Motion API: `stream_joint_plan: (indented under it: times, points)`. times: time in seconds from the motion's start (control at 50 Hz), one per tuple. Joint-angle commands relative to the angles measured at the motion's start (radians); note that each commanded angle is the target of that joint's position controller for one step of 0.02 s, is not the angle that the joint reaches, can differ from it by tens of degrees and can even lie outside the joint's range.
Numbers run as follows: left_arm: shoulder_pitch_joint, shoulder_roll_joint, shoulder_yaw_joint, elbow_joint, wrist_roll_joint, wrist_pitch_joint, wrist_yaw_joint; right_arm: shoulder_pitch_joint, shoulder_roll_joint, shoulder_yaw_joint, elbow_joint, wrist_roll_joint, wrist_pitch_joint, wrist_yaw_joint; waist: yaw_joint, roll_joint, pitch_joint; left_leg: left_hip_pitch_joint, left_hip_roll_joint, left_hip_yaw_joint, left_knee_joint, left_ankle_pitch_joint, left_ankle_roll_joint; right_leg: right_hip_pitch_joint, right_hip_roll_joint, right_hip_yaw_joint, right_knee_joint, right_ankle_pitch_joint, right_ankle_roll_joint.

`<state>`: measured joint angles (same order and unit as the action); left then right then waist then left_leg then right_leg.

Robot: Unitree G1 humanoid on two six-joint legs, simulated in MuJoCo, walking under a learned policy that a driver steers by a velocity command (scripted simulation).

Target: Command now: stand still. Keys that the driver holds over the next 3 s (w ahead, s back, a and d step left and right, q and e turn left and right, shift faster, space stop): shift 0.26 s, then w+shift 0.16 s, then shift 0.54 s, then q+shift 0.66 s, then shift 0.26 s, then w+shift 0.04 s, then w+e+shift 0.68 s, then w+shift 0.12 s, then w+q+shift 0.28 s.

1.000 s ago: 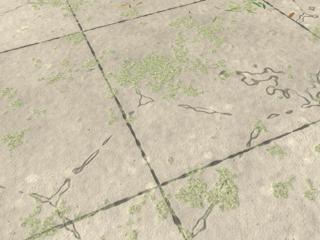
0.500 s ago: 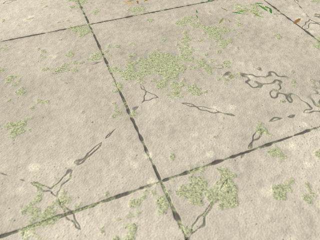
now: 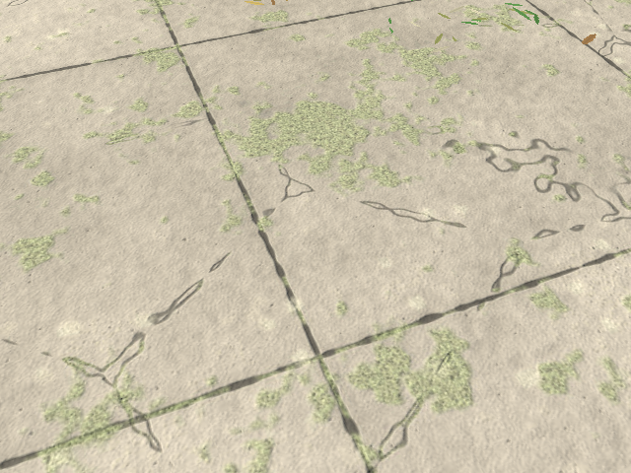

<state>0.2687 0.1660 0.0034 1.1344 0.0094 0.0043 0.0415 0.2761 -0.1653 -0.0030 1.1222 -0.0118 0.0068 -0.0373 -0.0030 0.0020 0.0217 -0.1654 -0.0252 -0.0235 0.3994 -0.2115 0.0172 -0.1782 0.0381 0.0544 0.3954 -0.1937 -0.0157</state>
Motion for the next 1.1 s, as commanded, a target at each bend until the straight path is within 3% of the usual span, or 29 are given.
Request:
stream_joint_plan:
  times: [0.02, 0.26, 0.28, 0.3, 0.32, 0.34, 0.36, 0.38, 0.4, 0.42, 0.44, 0.5, 0.52, 0.54, 0.56, 0.58, 0.6, 0.64, 0.68, 0.78, 0.82, 0.86, 0.88, 0.9, 0.92, 0.96, 1.0, 1.04, 1.1]
  points:
    - [0.053, 0.081, 0.012, -0.004, 0.0, -0.005, 0.004, 0.053, -0.08, -0.011, -0.006, 0.0, -0.006, -0.004, 0.001, 0.0, 0.043, -0.036, 0.094, -0.092, -0.08, 0.026, 0.029, -0.023, -0.094, 0.088, -0.072, 0.04, -0.031]
    - [0.07, 0.059, 0.009, 0.017, 0.0, -0.006, 0.007, 0.077, -0.057, -0.008, 0.016, -0.001, -0.007, -0.009, 0.0, 0.0, 0.048, -0.031, 0.093, -0.089, -0.071, 0.048, 0.028, -0.019, -0.095, 0.083, -0.065, 0.06, -0.031]
    - [0.086, 0.06, 0.011, 0.019, 0.002, -0.004, 0.006, 0.094, -0.061, -0.01, 0.019, -0.003, -0.005, -0.008, -0.001, 0.001, 0.006, -0.02, 0.074, -0.083, -0.076, -0.123, 0.035, -0.012, -0.074, 0.075, -0.068, -0.111, -0.038]
    - [0.089, 0.093, 0.025, 0.009, 0.003, 0.003, 0.004, 0.096, -0.096, -0.025, 0.009, -0.004, 0.002, -0.005, -0.001, 0.007, 0.017, -0.049, 0.046, -0.082, -0.046, -0.395, 0.061, -0.05, -0.04, 0.064, -0.028, -0.388, -0.063]
    - [0.079, 0.114, 0.033, -0.011, 0.013, 0.009, -0.004, 0.098, -0.12, -0.034, -0.007, -0.011, 0.009, 0.003, -0.006, 0.013, 0.075, -0.107, 0.059, -0.126, -0.049, -0.594, 0.088, -0.131, -0.042, 0.091, -0.012, -0.579, -0.086]
    - [0.053, 0.1, 0.033, -0.038, 0.015, 0.007, -0.011, 0.105, -0.114, -0.036, -0.022, -0.011, 0.009, 0.008, -0.016, 0.023, 0.13, -0.131, 0.088, -0.183, -0.055, -0.667, 0.112, -0.204, -0.054, 0.118, 0.017, -0.629, -0.097]
    - [-0.005, 0.06, 0.024, -0.074, 0.01, -0.004, -0.015, 0.107, -0.092, -0.033, -0.035, -0.004, 0.001, 0.007, -0.033, 0.042, 0.161, -0.103, 0.122, -0.23, -0.079, -0.602, 0.126, -0.264, -0.053, 0.096, 0.059, -0.509, -0.085]
    - [-0.056, 0.034, 0.02, -0.104, 0.011, -0.017, -0.022, 0.14, -0.102, -0.042, -0.029, -0.003, -0.008, 0.007, -0.054, 0.085, 0.134, -0.02, 0.174, -0.306, -0.146, -0.558, 0.15, -0.313, -0.029, 0.033, 0.123, -0.346, -0.06]
    - [-0.086, 0.016, 0.018, -0.128, 0.015, -0.031, -0.032, 0.159, -0.148, -0.062, -0.022, -0.006, -0.017, 0.009, -0.06, 0.171, 0.099, 0.033, 0.262, -0.415, -0.243, -0.56, 0.19, -0.325, 0.001, -0.068, 0.233, -0.162, -0.037]
    - [-0.108, 0.054, 0.026, -0.149, 0.022, -0.043, -0.039, 0.136, -0.168, -0.075, -0.034, -0.005, -0.024, 0.013, -0.056, 0.177, 0.087, -0.006, 0.323, -0.468, -0.29, -0.542, 0.215, -0.309, -0.037, -0.078, 0.307, -0.125, -0.034]
    - [-0.068, 0.075, 0.034, -0.143, 0.024, -0.053, -0.044, 0.128, -0.165, -0.077, -0.038, -0.009, -0.03, 0.016, -0.033, 0.139, 0.063, -0.033, 0.316, -0.449, -0.293, -0.516, 0.213, -0.257, -0.041, -0.069, 0.31, -0.187, -0.039]
    - [0.148, 0.006, 0.032, -0.065, 0.005, -0.074, -0.039, 0.031, -0.134, -0.078, -0.054, 0.0, -0.03, 0.008, 0.079, 0.093, 0.116, -0.243, 0.157, -0.205, -0.147, -0.37, 0.147, 0.093, 0.025, -0.125, 0.02, -0.145, -0.065]
    - [0.224, 0.029, 0.04, -0.037, 0.005, -0.079, -0.025, 0.021, -0.105, -0.072, -0.064, -0.005, -0.038, 0.006, 0.099, 0.035, 0.123, -0.338, 0.107, -0.138, -0.015, -0.29, 0.119, 0.223, -0.013, -0.058, -0.05, -0.126, -0.066]
    - [0.327, 0.113, 0.059, -0.021, 0.018, -0.084, -0.009, 0.011, -0.025, -0.049, -0.088, -0.003, -0.049, 0.012, 0.126, -0.165, 0.074, -0.464, 0.0, 0.004, 0.267, -0.255, 0.07, 0.341, -0.229, 0.256, -0.189, -0.286, -0.104]
    - [0.414, 0.201, 0.079, 0.006, 0.016, -0.072, -0.009, 0.001, -0.041, -0.051, -0.118, -0.018, -0.055, 0.016, 0.133, -0.266, 0.091, -0.575, -0.033, 0.088, 0.451, -0.366, 0.057, 0.325, -0.412, 0.493, -0.237, -0.139, -0.202]
    - [0.348, 0.146, 0.067, -0.007, 0.023, -0.069, -0.007, -0.013, -0.086, -0.063, -0.114, -0.034, -0.056, 0.02, 0.083, -0.117, 0.136, -0.569, 0.032, 0.036, 0.578, -0.328, 0.057, 0.26, -0.41, 0.451, -0.185, 0.065, -0.236]
    - [0.272, 0.112, 0.055, -0.035, 0.019, -0.075, -0.01, 0.002, -0.057, -0.057, -0.1, -0.029, -0.058, 0.024, 0.045, -0.061, 0.129, -0.54, 0.052, 0.026, 0.614, -0.273, 0.049, 0.218, -0.37, 0.345, -0.16, 0.253, -0.225]
    - [0.185, 0.082, 0.04, -0.064, 0.016, -0.085, -0.008, 0.014, -0.052, -0.057, -0.085, -0.021, -0.057, 0.033, -0.001, -0.063, 0.084, -0.458, 0.067, 0.04, 0.599, -0.183, 0.025, 0.186, -0.293, 0.18, -0.147, 0.524, -0.182]
    - [0.178, 0.06, 0.026, -0.054, 0.017, -0.088, -0.005, 0.013, -0.049, -0.057, -0.082, -0.016, -0.045, 0.035, -0.019, -0.095, 0.05, -0.399, 0.04, 0.069, 0.557, -0.117, 0.01, 0.171, -0.232, 0.067, -0.107, 0.748, -0.157]
    - [0.209, 0.058, 0.003, -0.023, 0.017, -0.077, 0.009, -0.066, -0.024, -0.033, -0.098, 0.005, -0.026, 0.015, -0.001, -0.142, 0.025, -0.223, -0.007, 0.116, 0.276, -0.004, 0.024, 0.118, -0.196, -0.014, -0.035, 0.866, -0.131]
    - [0.211, 0.061, 0.0, -0.014, 0.01, -0.073, 0.009, -0.04, -0.037, -0.033, -0.085, 0.005, -0.027, 0.008, -0.009, -0.137, 0.015, -0.136, -0.013, 0.116, 0.209, 0.037, 0.047, 0.102, -0.21, 0.004, 0.01, 0.841, -0.127]
    - [0.196, 0.072, 0.002, -0.009, 0.0, -0.073, 0.005, 0.05, -0.055, -0.038, -0.055, -0.003, -0.042, 0.002, -0.064, -0.078, -0.005, 0.04, 0.013, 0.083, 0.041, 0.245, 0.07, 0.051, -0.184, -0.003, 0.122, 0.743, -0.084]
    - [0.223, 0.068, 0.002, -0.018, 0.0, -0.078, 0.003, 0.132, -0.121, -0.052, -0.04, -0.012, -0.056, 0.0, -0.07, -0.011, -0.074, 0.201, 0.139, -0.039, 0.065, 0.59, 0.093, -0.028, -0.144, -0.021, 0.223, 0.475, -0.052]
    - [0.341, 0.006, -0.006, 0.006, -0.022, -0.062, 0.005, 0.177, -0.146, -0.052, -0.033, -0.015, -0.055, -0.001, -0.042, 0.122, -0.173, 0.3, 0.335, -0.222, 0.091, 0.936, 0.238, -0.087, -0.044, -0.066, 0.395, -0.078, -0.027]
    - [0.336, 0.006, 0.001, 0.021, -0.022, -0.034, 0.01, 0.165, -0.097, -0.036, -0.034, 0.001, -0.049, 0.003, -0.053, 0.165, -0.202, 0.219, 0.415, -0.326, 0.022, 0.845, 0.33, -0.083, -0.01, -0.063, 0.499, -0.448, -0.025]
    - [0.202, 0.005, 0.008, -0.006, 0.02, -0.011, 0.005, 0.031, -0.072, -0.023, -0.059, -0.002, -0.04, -0.002, -0.02, 0.086, -0.034, 0.017, 0.337, -0.279, -0.092, 0.419, 0.28, -0.125, -0.032, -0.022, 0.539, -0.452, -0.015]
    - [0.133, 0.013, 0.017, -0.04, 0.02, -0.002, 0.005, -0.043, -0.089, -0.026, -0.085, -0.009, -0.024, -0.011, 0.018, 0.106, 0.046, -0.093, 0.248, -0.228, -0.131, 0.305, 0.219, -0.122, -0.04, -0.037, 0.449, -0.359, -0.001]
    - [0.123, 0.032, 0.029, -0.057, 0.012, 0.002, 0.016, -0.03, -0.146, -0.053, -0.107, -0.008, -0.012, -0.005, 0.013, 0.098, 0.012, -0.061, 0.23, -0.251, -0.115, 0.295, 0.227, -0.17, -0.007, -0.058, 0.469, -0.338, 0.009]
    - [0.062, 0.039, 0.041, -0.106, 0.005, 0.01, 0.025, -0.017, -0.168, -0.078, -0.142, -0.009, 0.004, 0.0, 0.002, 0.073, -0.019, -0.097, 0.238, -0.309, -0.132, 0.131, 0.255, -0.223, -0.012, -0.037, 0.505, -0.293, 0.018]
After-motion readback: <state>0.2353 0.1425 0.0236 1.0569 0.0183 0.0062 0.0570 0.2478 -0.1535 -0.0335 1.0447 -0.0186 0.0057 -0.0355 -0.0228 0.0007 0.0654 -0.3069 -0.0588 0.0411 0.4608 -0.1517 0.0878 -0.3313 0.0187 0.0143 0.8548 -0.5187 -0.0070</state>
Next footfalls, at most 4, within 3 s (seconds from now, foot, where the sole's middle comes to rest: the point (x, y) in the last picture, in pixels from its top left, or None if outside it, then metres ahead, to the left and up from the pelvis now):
0.88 left None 0.27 0.05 -0.78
1.30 right None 0.24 -0.14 -0.78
1.78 left None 0.12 0.05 -0.78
2.46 right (335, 444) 0.59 -0.01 -0.78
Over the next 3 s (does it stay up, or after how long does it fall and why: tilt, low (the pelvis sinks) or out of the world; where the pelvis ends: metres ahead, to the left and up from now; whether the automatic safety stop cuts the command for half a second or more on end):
stays up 0.89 0.07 -0.04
